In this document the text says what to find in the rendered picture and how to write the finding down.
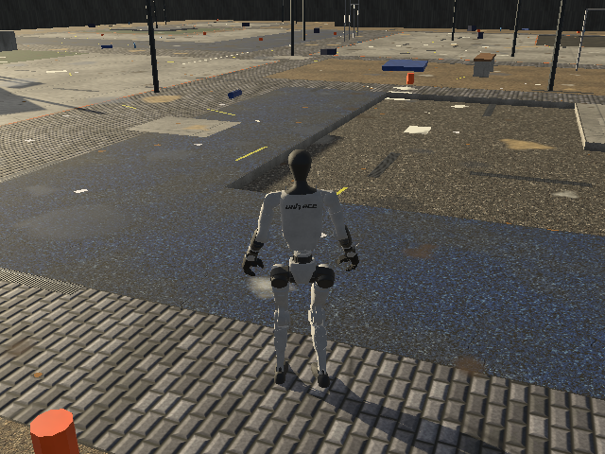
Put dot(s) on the robot left forearm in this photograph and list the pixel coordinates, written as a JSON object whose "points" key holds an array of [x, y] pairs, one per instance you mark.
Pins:
{"points": [[254, 248]]}

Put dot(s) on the robot left thigh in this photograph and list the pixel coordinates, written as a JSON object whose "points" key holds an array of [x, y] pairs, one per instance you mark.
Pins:
{"points": [[279, 277]]}

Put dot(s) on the robot right hand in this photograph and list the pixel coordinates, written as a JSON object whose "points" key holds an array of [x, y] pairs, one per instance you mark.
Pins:
{"points": [[345, 258]]}

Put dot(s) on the left robot foot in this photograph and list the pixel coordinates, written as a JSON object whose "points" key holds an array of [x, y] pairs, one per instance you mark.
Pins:
{"points": [[279, 377]]}

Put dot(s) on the right robot upper arm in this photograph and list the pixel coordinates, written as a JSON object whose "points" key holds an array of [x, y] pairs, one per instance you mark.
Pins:
{"points": [[330, 198]]}

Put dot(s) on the robot right forearm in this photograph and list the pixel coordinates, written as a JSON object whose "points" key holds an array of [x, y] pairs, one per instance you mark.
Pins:
{"points": [[347, 244]]}

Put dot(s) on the left robot upper arm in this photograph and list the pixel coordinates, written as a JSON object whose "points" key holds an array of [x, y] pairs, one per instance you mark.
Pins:
{"points": [[271, 200]]}

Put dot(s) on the robot left hand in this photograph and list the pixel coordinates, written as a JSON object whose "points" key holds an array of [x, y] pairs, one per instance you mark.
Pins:
{"points": [[246, 265]]}

